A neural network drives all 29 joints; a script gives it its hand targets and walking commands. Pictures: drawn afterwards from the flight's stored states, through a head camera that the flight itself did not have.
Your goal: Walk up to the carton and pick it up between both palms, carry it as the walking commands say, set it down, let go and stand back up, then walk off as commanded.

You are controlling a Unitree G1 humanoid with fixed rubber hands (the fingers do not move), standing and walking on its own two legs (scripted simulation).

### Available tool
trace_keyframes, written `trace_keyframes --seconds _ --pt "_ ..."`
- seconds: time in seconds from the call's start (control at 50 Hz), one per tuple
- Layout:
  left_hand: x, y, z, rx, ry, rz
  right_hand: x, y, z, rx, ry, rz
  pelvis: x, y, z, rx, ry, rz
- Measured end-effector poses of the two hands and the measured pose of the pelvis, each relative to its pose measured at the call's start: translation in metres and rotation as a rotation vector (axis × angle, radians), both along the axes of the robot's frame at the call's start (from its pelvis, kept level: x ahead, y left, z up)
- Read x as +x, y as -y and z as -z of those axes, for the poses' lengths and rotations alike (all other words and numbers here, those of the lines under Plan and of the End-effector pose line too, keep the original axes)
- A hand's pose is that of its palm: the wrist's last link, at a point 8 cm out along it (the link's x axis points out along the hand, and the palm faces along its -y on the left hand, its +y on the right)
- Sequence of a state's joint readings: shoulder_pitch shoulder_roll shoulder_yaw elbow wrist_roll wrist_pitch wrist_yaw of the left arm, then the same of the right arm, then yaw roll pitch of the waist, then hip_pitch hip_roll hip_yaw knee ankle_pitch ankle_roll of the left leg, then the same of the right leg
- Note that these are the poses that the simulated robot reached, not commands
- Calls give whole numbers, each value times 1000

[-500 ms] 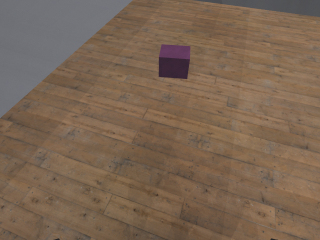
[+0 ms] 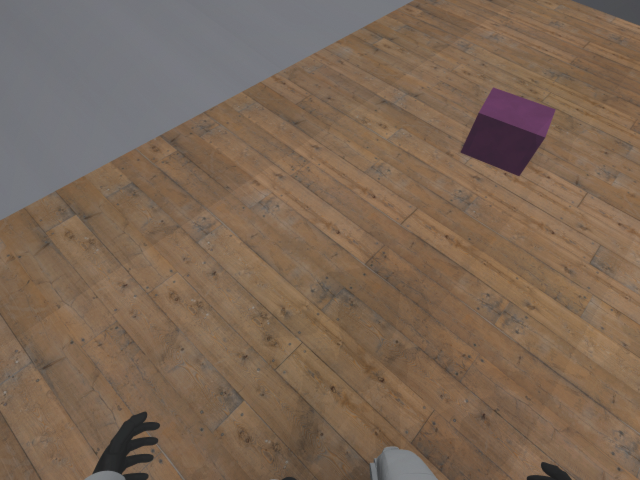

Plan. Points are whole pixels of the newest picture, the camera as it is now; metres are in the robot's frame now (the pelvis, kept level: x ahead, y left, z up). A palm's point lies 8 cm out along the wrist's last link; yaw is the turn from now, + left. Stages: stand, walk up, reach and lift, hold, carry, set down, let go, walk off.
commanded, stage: walk off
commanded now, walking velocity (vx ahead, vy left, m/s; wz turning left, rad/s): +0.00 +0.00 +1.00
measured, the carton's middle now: (506, 131) +1.48 -0.95 -0.66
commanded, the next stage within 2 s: none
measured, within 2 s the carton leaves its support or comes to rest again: neither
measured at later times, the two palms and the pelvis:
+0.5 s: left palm out of the picture -0.04 +0.26 -0.09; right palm (466, 380) +0.25 -0.21 -0.11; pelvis +0.00 -0.04 +0.00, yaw +30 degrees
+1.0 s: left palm out of the picture -0.10 +0.29 -0.09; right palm (385, 345) +0.30 -0.10 -0.10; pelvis +0.01 +0.00 +0.00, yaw +57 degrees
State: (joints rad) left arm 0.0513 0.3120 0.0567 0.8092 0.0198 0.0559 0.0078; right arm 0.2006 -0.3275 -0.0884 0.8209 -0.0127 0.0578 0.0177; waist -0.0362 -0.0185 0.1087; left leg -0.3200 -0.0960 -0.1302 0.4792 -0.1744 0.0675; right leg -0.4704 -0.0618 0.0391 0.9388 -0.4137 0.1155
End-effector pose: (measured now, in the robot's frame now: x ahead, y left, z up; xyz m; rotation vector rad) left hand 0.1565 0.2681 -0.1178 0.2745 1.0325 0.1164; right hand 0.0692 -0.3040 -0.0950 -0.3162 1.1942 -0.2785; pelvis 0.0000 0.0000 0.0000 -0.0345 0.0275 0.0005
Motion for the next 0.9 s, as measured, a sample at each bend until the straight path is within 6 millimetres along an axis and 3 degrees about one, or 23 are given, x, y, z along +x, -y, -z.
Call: trace_keyframes --seconds 0.16,0.24,0.36,0.46,0.58,0.64,0.7,0.8,0.9 --pt "-23 5 -20 43 83 -142 48 14 9 41 28 -137 0 27 1 7 -7 -153" --pt "-64 5 -30 114 59 -228 84 13 16 71 69 -229 1 43 1 31 -4 -235" --pt "-117 7 -46 135 43 -367 125 -9 19 132 43 -404 5 48 -6 55 -2 -373" --pt "-167 12 -38 100 14 -499 165 -59 19 180 54 -546 3 43 -5 67 -5 -481" --pt "-257 9 -9 30 -74 -703 220 -159 8 204 176 -757 -5 20 8 55 -7 -603" --pt "-295 1 9 8 -111 -777 234 -199 3 173 250 -845 -11 6 20 55 -13 -655" --pt "-302 -8 9 7 -93 -813 227 -206 -5 130 226 -877 -14 0 14 38 -6 -706" --pt "-285 -22 -2 9 4 -837 216 -200 -12 63 153 -901 -14 -6 4 12 -3 -803" --pt "-269 -27 -11 22 82 -881 218 -201 -10 55 109 -950 -6 -6 2 -1 -9 -897"
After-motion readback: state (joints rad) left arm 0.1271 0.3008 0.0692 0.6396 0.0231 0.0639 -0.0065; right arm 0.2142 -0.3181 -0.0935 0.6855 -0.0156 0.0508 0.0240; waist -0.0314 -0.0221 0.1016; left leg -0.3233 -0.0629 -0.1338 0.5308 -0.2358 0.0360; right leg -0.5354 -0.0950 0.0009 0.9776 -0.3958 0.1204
